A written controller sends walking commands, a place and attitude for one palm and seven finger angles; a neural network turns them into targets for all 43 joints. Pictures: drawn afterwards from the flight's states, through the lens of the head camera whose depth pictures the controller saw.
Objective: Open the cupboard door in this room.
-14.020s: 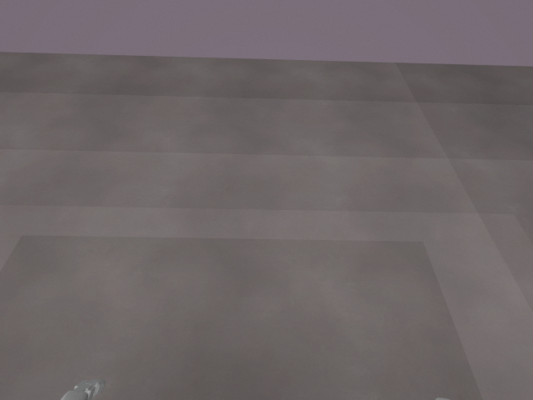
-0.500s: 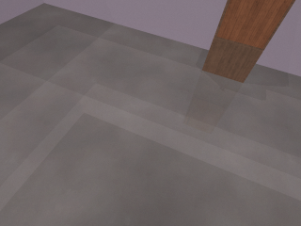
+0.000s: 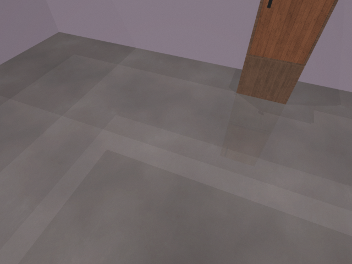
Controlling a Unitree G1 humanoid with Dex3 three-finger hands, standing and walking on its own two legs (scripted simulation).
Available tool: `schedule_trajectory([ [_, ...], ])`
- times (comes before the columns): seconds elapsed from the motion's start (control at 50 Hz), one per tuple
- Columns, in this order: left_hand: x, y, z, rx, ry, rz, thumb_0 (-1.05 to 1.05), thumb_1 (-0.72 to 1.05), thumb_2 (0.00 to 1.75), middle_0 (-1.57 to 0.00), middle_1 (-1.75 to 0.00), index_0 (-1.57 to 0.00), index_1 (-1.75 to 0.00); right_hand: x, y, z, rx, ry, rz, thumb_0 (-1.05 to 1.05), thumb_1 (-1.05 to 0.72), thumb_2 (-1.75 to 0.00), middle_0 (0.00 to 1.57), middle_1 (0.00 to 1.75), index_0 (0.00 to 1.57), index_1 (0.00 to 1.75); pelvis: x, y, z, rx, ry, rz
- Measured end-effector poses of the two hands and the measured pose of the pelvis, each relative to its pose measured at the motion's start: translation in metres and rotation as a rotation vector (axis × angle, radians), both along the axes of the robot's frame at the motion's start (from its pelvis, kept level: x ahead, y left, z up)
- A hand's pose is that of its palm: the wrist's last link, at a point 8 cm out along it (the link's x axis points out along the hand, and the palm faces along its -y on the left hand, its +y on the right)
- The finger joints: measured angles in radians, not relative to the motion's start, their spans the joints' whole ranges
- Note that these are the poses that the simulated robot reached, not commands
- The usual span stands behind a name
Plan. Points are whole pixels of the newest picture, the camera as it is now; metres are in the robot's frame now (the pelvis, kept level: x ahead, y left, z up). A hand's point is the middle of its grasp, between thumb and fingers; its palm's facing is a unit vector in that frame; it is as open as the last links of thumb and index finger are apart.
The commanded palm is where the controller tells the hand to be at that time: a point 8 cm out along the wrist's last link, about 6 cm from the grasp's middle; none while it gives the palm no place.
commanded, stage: turn or walk to find it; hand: left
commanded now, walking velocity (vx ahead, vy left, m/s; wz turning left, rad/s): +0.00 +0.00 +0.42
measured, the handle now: out of the picture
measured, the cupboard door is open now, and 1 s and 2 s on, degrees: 0 0 0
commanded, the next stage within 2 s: stand and wait in 0.20 s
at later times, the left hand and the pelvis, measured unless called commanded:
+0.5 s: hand out of the picture +0.03 +0.20 -0.17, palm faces +0.14 -0.96 -0.25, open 7.4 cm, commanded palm none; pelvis -0.01 +0.00 -0.01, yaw +7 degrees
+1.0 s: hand out of the picture -0.07 +0.23 -0.18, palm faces +0.34 -0.90 -0.26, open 7.4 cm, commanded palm none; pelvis -0.03 +0.02 -0.01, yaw +18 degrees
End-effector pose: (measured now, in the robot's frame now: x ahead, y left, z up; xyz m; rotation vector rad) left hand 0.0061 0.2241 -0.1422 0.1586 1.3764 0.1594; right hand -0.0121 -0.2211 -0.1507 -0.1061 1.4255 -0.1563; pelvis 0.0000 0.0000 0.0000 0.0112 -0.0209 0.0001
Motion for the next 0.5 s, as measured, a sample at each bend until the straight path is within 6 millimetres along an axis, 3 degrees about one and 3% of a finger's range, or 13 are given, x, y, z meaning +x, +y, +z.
schedule_trajectory([
  [0.1, -0.005, -0.001, -0.003, 0.0, -0.003, 0.042, 0.0, 0.91, 0.9, -0.2, -0.3, -0.2, -0.3, -0.015, 0.0, -0.003, 0.005, 0.066, 0.015, 0.0, -0.91, -0.9, 0.19, 0.3, 0.2, 0.3, -0.003, -0.002, -0.003, -0.006, 0.003, 0.032],
  [0.18, -0.009, 0.005, -0.009, -0.002, -0.011, 0.071, 0.0, 0.91, 0.9, -0.2, -0.3, -0.2, -0.3, -0.012, -0.001, -0.005, -0.009, 0.072, 0.031, 0.0, -0.91, -0.9, 0.19, 0.3, 0.2, 0.3, -0.006, 0.003, -0.008, -0.017, 0.004, 0.055],
  [0.28, -0.008, 0.02, -0.019, -0.005, -0.017, 0.086, 0.0, 0.9, 0.9, -0.2, -0.3, -0.2, -0.3, 0.008, 0.003, -0.004, -0.038, 0.015, 0.055, 0.0, -0.91, -0.9, 0.19, 0.3, 0.2, 0.3, -0.009, 0.012, -0.014, -0.012, 0.009, 0.07],
  [0.36, 0.0, 0.027, -0.014, 0.015, -0.034, 0.08, 0.0, 0.9, 0.9, -0.2, -0.3, -0.2, -0.3, 0.026, 0.007, 0.0, -0.039, -0.045, 0.082, 0.0, -0.91, -0.9, 0.19, 0.3, 0.2, 0.3, -0.011, 0.011, -0.011, -0.002, 0.022, 0.08],
  [0.5, 0.012, 0.017, 0.004, 0.058, -0.116, 0.093, 0.0, 0.9, 0.9, -0.2, -0.3, -0.2, -0.3, 0.054, -0.006, -0.006, -0.008, -0.092, 0.131, 0.0, -0.92, -0.9, 0.2, 0.3, 0.2, 0.3, -0.011, -0.005, -0.008, 0.013, 0.035, 0.118],
])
